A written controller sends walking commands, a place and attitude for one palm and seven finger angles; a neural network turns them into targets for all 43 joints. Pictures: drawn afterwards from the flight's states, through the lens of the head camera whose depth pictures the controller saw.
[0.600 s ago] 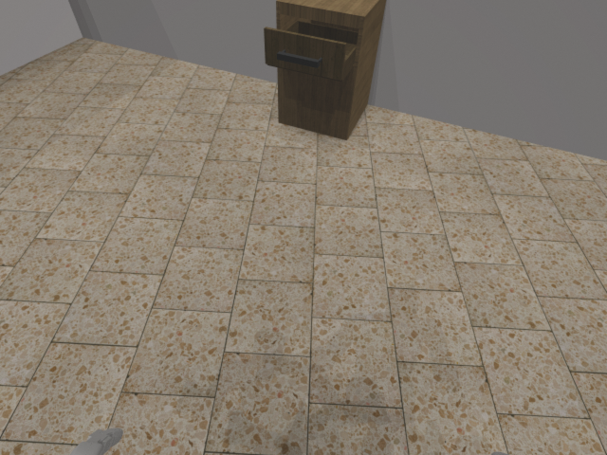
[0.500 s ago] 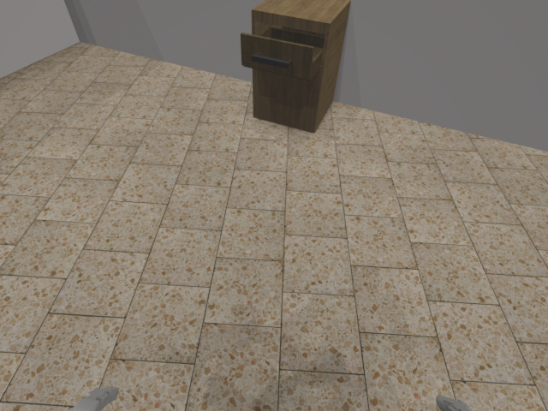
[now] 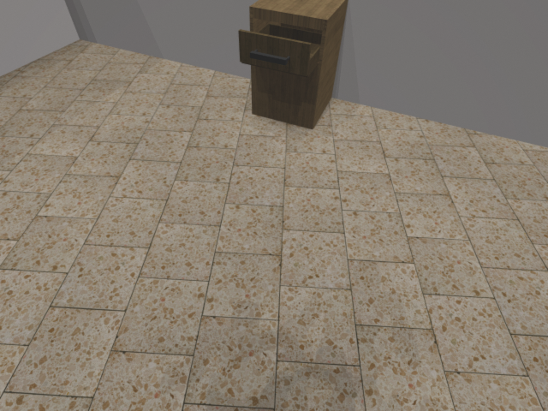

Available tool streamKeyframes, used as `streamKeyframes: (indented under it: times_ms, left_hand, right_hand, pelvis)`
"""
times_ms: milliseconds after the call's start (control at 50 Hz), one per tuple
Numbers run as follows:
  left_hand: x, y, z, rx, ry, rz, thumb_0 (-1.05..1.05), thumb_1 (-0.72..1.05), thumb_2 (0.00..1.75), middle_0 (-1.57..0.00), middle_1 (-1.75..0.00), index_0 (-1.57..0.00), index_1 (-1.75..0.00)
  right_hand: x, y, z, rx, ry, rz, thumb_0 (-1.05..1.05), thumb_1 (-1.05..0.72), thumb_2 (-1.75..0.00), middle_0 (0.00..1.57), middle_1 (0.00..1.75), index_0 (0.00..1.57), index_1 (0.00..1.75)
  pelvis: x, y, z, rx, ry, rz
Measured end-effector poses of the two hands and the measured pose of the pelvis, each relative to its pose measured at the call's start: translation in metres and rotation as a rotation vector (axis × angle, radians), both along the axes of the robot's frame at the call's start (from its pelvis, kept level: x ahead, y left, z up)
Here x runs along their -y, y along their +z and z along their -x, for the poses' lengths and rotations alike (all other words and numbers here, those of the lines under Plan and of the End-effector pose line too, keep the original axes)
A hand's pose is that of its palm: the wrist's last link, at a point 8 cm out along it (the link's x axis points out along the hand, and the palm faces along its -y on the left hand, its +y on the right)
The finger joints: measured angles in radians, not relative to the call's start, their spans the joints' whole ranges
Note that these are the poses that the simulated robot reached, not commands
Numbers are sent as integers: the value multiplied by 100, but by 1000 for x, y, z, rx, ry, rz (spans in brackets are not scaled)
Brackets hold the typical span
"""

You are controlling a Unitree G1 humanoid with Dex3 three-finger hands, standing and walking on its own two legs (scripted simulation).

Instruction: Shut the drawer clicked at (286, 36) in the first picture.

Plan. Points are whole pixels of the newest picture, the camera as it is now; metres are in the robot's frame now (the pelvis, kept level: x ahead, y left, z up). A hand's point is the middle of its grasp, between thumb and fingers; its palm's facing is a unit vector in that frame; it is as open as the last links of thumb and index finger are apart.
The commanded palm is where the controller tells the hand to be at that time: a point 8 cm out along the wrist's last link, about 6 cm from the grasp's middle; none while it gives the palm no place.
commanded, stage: stand and wait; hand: left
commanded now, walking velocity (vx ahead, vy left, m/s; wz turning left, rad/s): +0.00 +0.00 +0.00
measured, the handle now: (270, 56) +1.75 +0.11 -0.25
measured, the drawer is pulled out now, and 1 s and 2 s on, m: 0.19 0.19 0.19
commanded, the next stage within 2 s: look at it before walking up in 0.40 s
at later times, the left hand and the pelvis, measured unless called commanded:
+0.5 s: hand out of the picture +0.07 +0.24 -0.16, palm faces -0.04 -0.94 -0.33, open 7.4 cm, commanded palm none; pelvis -0.01 -0.01 +0.00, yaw +0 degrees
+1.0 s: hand out of the picture +0.07 +0.24 -0.15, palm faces -0.03 -0.94 -0.33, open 7.4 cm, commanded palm none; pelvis +0.00 -0.01 +0.00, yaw +0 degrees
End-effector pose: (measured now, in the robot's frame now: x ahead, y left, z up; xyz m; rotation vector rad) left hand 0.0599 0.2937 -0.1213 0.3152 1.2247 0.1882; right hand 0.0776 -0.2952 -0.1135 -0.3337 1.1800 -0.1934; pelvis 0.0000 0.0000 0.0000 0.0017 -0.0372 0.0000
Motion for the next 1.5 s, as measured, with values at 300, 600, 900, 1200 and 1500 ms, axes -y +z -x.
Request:
streamKeyframes:
  times_ms: [300, 600, 900, 1200, 1500]
  left_hand:
    - [8, 3, 0, 16, -14, 1, 1, 91, 90, -20, -30, -20, -30]
    - [13, 1, 0, 6, -15, 9, 1, 91, 90, -20, -30, -20, -30]
    - [12, 3, -3, 9, -7, 4, 1, 91, 90, -20, -30, -20, -30]
    - [14, 2, -3, 2, -2, 3, 1, 91, 90, -20, -30, -20, -30]
    - [33, -45, 49, -229, 138, 183, 1, 91, 90, -20, -30, -20, -30]
  right_hand:
    - [2, -6, 28, -41, -20, -22, 1, -91, -90, 21, 30, 20, 30]
    - [4, -5, 25, -44, -23, -21, 0, -91, -90, 21, 30, 20, 30]
    - [5, -2, 8, -15, -11, -19, 0, -91, -90, 21, 30, 20, 30]
    - [4, -3, 9, -27, -15, -19, 0, -91, -90, 21, 30, 20, 30]
    - [-77, -25, 36, -191, -78, -96, 0, -91, -90, 20, 30, 20, 30]
  pelvis:
    - [5, 2, 11, 0, -2, -1]
    - [8, 2, 9, -8, -5, -1]
    - [9, 3, 4, -5, -5, -2]
    - [10, 3, 1, -6, -5, 0]
    - [-27, -12, -61, -29, 31, 15]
